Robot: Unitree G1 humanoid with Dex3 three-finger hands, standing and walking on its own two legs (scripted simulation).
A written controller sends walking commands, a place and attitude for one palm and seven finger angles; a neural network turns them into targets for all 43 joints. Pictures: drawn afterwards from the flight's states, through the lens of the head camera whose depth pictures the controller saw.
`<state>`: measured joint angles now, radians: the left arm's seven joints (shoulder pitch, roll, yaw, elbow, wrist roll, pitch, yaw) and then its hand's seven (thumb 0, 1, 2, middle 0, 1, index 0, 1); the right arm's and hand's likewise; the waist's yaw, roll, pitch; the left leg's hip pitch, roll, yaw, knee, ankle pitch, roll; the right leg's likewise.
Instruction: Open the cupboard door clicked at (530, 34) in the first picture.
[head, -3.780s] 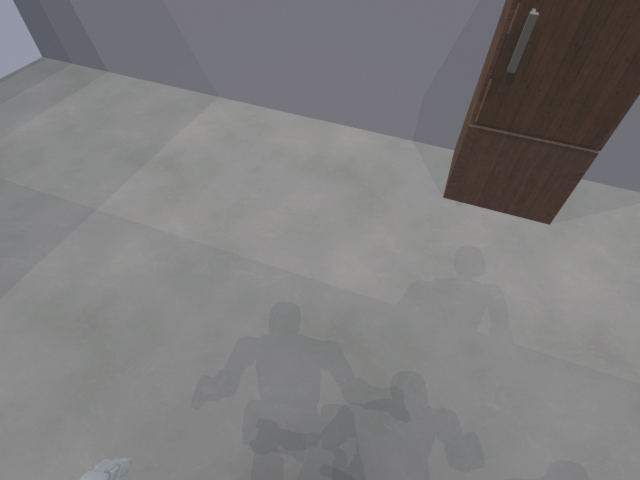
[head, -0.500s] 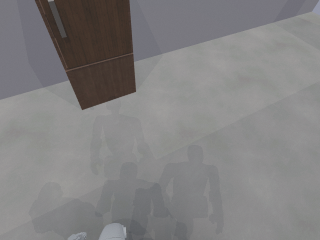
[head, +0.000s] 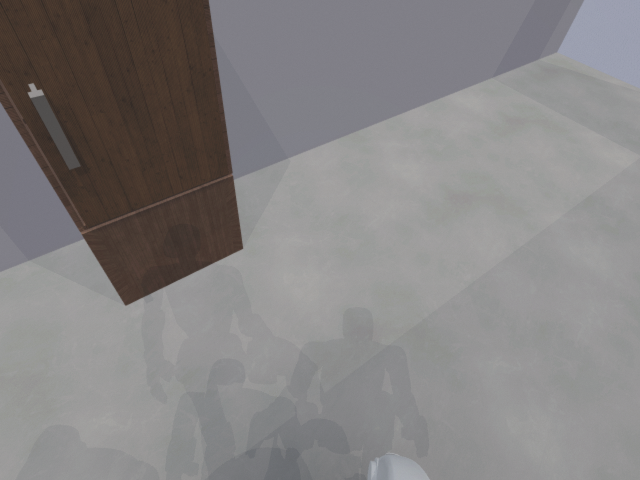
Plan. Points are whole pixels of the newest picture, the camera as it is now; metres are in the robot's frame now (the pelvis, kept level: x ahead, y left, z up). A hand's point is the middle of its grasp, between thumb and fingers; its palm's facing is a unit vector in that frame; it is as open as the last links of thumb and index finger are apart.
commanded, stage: walk to a spot facing it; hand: left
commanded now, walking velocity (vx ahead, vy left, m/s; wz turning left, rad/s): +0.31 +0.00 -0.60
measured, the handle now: (53, 127) +0.74 +0.63 -0.03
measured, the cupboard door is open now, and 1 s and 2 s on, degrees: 0 0 0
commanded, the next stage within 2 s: turn to face it in 0.20 s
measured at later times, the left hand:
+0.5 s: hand (284, 360) +0.33 +0.08 -0.16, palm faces -0.18 -0.95 -0.24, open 7.3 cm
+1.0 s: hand (235, 373) +0.30 +0.16 -0.18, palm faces +0.15 -0.96 -0.25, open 7.4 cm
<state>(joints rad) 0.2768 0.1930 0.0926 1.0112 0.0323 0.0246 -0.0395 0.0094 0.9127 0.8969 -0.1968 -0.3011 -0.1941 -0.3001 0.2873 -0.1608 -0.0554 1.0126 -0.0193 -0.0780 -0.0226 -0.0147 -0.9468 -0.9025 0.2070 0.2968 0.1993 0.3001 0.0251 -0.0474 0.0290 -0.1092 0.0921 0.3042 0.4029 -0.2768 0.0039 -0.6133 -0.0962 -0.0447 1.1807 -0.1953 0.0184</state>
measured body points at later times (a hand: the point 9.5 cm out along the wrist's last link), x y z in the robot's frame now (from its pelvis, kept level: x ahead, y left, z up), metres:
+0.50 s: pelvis +0.19 -0.08 -0.01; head +0.21 -0.11 +0.44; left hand +0.34 +0.13 -0.14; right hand +0.20 -0.32 -0.17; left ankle +0.26 +0.08 -0.67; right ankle +0.22 -0.14 -0.74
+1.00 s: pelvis +0.27 -0.06 -0.01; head +0.30 -0.04 +0.44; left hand +0.30 +0.21 -0.16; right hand +0.35 -0.30 -0.15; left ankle +0.28 +0.04 -0.74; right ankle +0.27 -0.22 -0.67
